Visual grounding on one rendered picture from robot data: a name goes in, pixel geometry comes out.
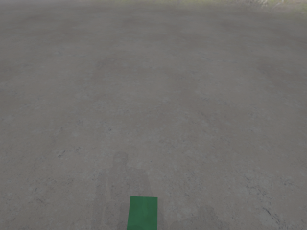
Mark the carton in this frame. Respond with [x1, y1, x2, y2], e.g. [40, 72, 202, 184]
[127, 196, 158, 230]

